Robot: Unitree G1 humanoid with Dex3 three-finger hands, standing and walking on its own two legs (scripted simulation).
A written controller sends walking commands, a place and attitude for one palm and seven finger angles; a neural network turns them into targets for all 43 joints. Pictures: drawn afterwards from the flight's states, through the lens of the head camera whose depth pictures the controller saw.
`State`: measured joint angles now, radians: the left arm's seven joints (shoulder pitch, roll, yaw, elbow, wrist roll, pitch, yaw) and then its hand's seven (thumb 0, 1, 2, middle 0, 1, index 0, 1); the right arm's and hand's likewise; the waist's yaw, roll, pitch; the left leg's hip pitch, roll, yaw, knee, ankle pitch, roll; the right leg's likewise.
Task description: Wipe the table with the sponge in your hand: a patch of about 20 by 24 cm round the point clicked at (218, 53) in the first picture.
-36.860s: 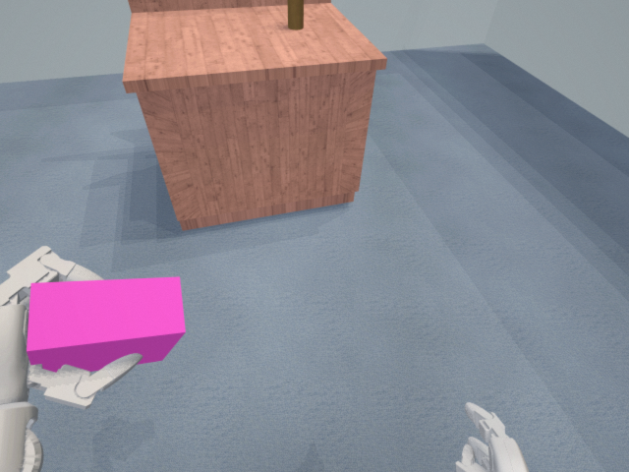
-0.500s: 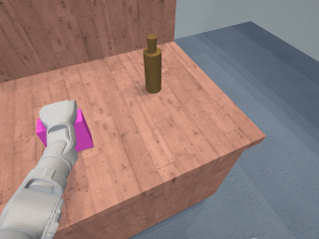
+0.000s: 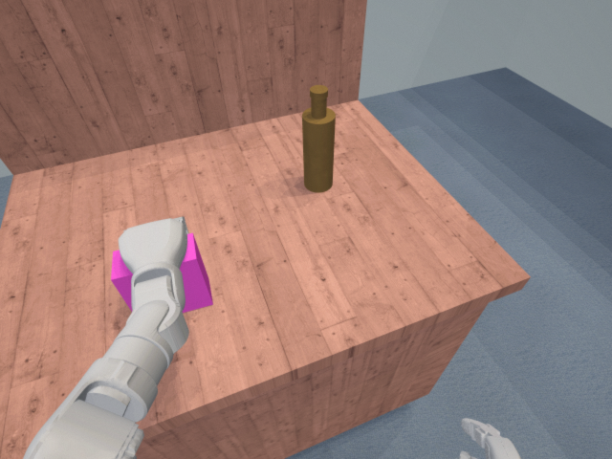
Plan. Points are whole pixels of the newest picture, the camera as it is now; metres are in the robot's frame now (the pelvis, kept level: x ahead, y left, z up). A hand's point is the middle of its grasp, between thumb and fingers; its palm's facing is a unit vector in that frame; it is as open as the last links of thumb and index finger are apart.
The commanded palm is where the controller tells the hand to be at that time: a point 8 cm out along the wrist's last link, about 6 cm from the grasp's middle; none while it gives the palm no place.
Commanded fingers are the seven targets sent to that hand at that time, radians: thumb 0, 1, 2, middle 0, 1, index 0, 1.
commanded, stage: wipe back along the middle lane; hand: left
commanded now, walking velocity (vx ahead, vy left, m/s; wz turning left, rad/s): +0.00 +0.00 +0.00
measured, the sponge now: (169, 286) +0.36 +0.25 -0.01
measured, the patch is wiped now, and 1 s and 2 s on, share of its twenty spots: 0.50 0.80 0.80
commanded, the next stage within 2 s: slide across to the third lane in 0.86 s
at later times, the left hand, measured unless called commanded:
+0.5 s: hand (176, 295) +0.32 +0.22 +0.03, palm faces -0.01 -0.02 -1.00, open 9.9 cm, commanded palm +0.27 +0.19 +0.06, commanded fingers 0.00 0.10 1.30 -1.20 -1.60 -1.20 -1.60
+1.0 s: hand (183, 318) +0.29 +0.19 +0.03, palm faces -0.01 -0.05 -1.00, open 9.9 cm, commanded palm +0.25 +0.17 +0.07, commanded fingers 0.00 0.10 1.30 -1.20 -1.60 -1.20 -1.60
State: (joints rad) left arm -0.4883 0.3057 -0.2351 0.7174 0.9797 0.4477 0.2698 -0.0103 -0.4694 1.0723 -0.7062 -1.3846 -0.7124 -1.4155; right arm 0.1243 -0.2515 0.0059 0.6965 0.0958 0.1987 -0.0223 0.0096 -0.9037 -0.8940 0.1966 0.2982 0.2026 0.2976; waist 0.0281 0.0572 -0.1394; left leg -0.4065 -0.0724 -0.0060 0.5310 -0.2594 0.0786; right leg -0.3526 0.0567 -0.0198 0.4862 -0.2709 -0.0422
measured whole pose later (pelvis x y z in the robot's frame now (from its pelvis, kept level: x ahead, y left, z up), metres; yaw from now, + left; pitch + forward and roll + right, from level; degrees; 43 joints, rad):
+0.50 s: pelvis +0.00 -0.01 +0.00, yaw +0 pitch +4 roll -1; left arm -0.28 0.27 -0.32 0.46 0.98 0.55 0.26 0.01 -0.46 1.07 -0.70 -1.39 -0.71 -1.42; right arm 0.05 -0.26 0.02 0.66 0.10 0.21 0.00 0.01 -0.90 -0.89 0.20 0.30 0.20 0.30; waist 0.06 0.07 -0.13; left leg -0.33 -0.07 0.00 0.52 -0.26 0.07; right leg -0.29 0.06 -0.01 0.50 -0.28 -0.05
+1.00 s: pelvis -0.01 -0.03 +0.00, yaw -1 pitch +2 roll +0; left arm -0.14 0.29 -0.32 0.30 0.97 0.57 0.23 0.02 -0.46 1.07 -0.69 -1.40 -0.71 -1.42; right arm 0.03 -0.27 0.03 0.66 0.11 0.20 -0.01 0.01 -0.90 -0.89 0.20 0.30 0.20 0.30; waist 0.06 0.08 -0.11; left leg -0.29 -0.05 0.01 0.51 -0.26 0.05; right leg -0.26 0.08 0.00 0.50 -0.28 -0.08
